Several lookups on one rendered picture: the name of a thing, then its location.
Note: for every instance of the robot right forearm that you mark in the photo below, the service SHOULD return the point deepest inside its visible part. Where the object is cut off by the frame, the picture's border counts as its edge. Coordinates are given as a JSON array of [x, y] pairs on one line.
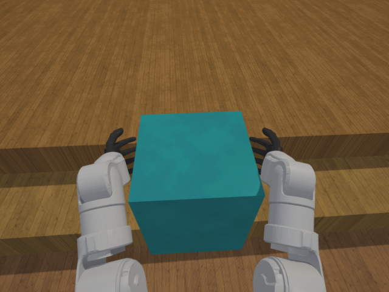
[[290, 225]]

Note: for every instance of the robot left upper arm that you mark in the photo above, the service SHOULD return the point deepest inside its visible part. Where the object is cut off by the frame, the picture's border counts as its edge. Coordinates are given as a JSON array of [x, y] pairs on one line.
[[124, 275]]

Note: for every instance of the robot right hand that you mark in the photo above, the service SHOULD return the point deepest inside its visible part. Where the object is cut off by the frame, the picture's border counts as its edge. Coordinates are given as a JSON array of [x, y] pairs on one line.
[[273, 146]]

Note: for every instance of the robot right upper arm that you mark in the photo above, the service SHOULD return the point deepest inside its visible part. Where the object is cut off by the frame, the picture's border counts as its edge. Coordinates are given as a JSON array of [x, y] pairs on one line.
[[277, 274]]

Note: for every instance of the robot left hand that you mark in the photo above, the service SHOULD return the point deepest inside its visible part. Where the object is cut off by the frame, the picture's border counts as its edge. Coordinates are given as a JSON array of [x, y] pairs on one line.
[[113, 146]]

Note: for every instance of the robot left forearm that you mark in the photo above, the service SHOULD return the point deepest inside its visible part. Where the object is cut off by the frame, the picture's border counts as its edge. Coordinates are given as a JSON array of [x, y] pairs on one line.
[[101, 205]]

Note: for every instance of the carton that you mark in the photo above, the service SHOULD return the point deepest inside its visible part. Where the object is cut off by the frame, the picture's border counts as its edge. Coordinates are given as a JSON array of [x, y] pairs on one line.
[[195, 185]]

